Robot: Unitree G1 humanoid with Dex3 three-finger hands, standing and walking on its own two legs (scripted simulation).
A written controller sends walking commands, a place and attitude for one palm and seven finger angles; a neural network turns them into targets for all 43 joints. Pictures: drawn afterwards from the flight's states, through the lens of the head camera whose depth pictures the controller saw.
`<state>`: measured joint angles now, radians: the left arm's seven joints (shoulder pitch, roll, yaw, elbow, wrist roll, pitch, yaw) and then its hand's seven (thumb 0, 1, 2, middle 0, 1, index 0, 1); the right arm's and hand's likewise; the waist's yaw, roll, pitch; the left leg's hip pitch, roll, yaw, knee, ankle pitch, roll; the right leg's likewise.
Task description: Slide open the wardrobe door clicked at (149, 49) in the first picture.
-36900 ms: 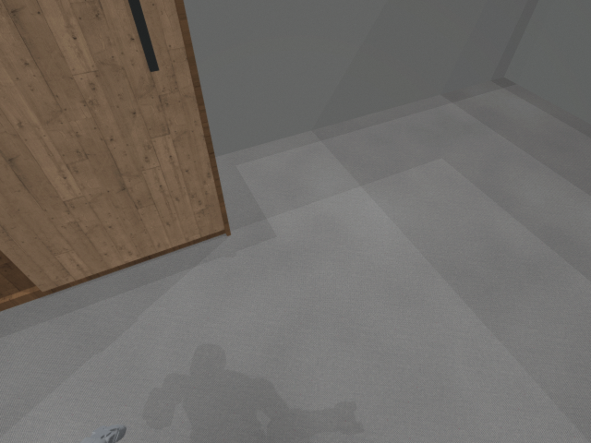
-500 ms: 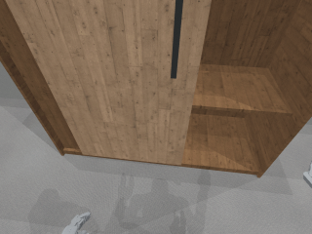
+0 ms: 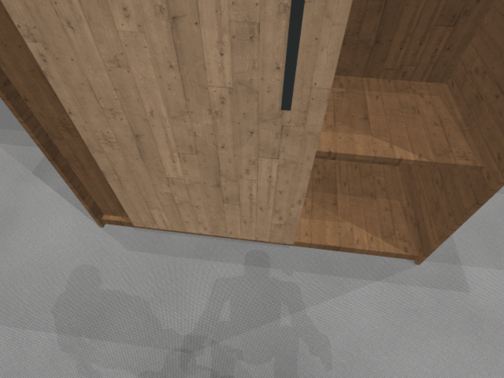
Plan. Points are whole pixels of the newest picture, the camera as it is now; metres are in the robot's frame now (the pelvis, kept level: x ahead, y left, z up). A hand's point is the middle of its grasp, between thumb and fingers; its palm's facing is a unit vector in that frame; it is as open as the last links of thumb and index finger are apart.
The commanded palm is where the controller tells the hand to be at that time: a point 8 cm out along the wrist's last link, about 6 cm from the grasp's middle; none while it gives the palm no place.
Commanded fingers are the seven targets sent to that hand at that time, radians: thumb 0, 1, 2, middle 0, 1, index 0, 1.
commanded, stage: let the arm hang, fingers relaxed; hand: right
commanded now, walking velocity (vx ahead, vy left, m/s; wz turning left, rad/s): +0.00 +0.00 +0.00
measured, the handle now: (294, 32) +0.68 -0.02 +0.19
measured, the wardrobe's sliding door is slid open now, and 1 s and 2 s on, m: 0.53 0.53 0.53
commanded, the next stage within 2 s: look to check the result in 0.56 s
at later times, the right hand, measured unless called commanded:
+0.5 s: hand out of the picture +0.04 -0.19 -0.17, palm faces -0.02 +0.98 -0.19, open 7.3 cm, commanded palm none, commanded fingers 0.00 -0.90 -0.90 0.20 0.30 0.20 0.30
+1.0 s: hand out of the picture +0.06 -0.23 -0.16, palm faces -0.02 +0.96 -0.28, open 7.3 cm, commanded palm none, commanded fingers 0.00 -0.90 -0.90 0.20 0.30 0.20 0.30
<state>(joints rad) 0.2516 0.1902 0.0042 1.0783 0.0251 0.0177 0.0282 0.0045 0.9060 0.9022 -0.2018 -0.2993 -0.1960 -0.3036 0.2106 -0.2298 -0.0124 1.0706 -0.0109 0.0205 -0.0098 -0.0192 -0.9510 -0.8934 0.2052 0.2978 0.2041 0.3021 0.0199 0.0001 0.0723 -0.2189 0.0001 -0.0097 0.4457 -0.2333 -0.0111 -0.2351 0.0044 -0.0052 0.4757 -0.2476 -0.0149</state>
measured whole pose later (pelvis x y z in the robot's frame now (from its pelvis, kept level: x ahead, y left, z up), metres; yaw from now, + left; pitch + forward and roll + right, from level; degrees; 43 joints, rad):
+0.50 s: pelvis +0.00 -0.01 +0.00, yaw +1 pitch -1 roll +0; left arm 0.19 0.18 0.00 1.14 0.02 -0.01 0.03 0.00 0.91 0.90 -0.20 -0.30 -0.20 -0.30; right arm 0.19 -0.18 0.00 1.14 -0.02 0.00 -0.01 0.00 -0.92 -0.89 0.20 0.30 0.20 0.30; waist 0.01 0.01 0.04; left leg -0.16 0.02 -0.03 0.39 -0.21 -0.03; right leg -0.16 0.03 -0.03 0.39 -0.21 -0.03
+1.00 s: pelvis +0.00 -0.01 +0.01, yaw +0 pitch -1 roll +0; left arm 0.15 0.27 0.01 1.14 0.02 -0.01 0.02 0.00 0.90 0.90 -0.20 -0.30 -0.20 -0.30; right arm 0.15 -0.28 -0.01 1.15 -0.02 -0.01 0.00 0.00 -0.91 -0.89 0.20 0.30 0.20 0.30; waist 0.01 0.00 0.05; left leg -0.13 0.02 -0.02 0.35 -0.19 -0.03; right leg -0.14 0.03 -0.02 0.36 -0.20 -0.03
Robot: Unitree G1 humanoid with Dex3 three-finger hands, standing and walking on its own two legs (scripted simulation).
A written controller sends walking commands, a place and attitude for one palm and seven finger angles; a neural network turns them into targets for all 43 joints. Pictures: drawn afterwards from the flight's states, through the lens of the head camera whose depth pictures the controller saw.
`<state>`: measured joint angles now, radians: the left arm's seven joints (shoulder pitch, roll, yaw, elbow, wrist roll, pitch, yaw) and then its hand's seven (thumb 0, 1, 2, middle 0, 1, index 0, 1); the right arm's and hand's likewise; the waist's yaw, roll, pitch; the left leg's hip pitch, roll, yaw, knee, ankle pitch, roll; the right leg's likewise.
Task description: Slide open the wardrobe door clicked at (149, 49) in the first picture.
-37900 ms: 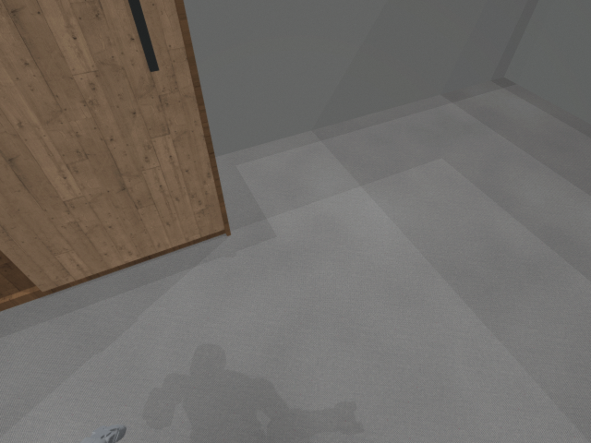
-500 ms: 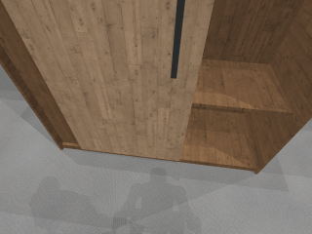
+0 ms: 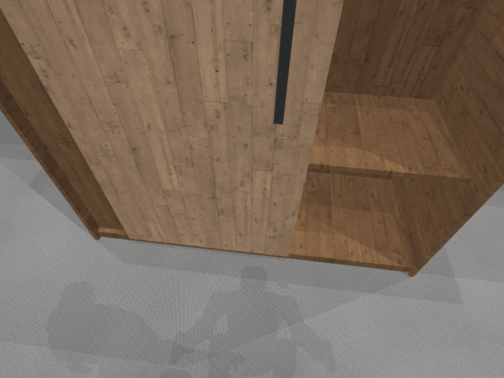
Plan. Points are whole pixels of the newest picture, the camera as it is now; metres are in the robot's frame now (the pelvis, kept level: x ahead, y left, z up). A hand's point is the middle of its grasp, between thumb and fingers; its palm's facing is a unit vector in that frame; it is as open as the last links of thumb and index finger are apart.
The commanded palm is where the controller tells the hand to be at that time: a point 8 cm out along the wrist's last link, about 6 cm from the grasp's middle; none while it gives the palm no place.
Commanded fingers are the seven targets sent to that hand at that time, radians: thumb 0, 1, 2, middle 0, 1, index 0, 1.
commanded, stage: look to check the result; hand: right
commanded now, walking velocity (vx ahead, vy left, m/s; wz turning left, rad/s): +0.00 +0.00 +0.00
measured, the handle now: (285, 51) +0.68 -0.02 +0.19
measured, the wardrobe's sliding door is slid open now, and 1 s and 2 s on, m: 0.53 0.53 0.53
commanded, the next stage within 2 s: stand and wait in 0.12 s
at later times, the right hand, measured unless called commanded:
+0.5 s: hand out of the picture +0.09 -0.24 -0.16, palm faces -0.03 +0.95 -0.32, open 7.3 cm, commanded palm none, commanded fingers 0.00 -0.90 -0.90 0.20 0.30 0.20 0.30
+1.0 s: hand out of the picture +0.08 -0.22 -0.16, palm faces -0.03 +0.95 -0.30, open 7.3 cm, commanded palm none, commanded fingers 0.00 -0.90 -0.90 0.20 0.30 0.20 0.30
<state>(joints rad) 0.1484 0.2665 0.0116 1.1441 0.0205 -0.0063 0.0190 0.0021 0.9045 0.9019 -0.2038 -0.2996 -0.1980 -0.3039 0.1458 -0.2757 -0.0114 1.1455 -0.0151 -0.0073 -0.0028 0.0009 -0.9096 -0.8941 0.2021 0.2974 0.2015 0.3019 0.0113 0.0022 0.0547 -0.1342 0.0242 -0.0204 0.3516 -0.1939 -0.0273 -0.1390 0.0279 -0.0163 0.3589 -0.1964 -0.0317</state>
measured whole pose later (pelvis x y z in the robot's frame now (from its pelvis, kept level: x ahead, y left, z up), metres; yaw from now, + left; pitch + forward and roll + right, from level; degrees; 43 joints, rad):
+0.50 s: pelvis +0.01 +0.01 +0.00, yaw +0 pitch -1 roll +0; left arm 0.10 0.33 0.00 1.13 0.02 -0.01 0.01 0.00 0.90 0.90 -0.20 -0.30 -0.20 -0.30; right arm 0.09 -0.33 -0.01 1.13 -0.01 -0.01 0.01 0.00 -0.91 -0.89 0.20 0.30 0.20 0.30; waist 0.01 0.00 0.04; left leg -0.10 0.02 -0.01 0.31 -0.18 -0.02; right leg -0.10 0.02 -0.01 0.31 -0.18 -0.02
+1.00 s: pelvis +0.01 +0.01 +0.00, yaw +0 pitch -1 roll +0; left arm 0.11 0.31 0.00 1.14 0.02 -0.01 0.01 0.00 0.90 0.90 -0.21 -0.30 -0.20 -0.30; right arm 0.11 -0.31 -0.01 1.14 -0.01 -0.01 0.00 0.00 -0.91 -0.89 0.20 0.30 0.20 0.30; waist 0.01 0.01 0.05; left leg -0.09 0.01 -0.01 0.30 -0.18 -0.01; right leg -0.10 0.01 -0.01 0.30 -0.18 -0.01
